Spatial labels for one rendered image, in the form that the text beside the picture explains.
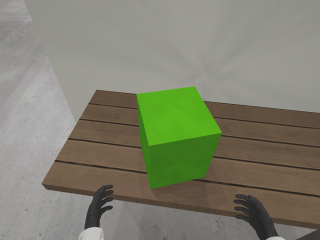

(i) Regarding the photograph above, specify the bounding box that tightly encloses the robot right hand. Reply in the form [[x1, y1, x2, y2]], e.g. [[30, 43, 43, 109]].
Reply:
[[233, 194, 278, 240]]

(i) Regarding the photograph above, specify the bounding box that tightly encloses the robot left hand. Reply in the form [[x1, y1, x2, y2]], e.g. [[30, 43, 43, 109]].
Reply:
[[84, 185, 114, 230]]

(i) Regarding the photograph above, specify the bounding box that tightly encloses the left robot forearm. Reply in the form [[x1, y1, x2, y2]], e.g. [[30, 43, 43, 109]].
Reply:
[[78, 227, 104, 240]]

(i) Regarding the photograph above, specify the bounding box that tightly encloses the carton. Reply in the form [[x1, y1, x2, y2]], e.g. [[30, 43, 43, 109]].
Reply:
[[136, 86, 222, 189]]

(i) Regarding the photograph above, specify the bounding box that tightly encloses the table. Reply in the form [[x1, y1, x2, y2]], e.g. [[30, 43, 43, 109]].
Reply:
[[41, 90, 320, 240]]

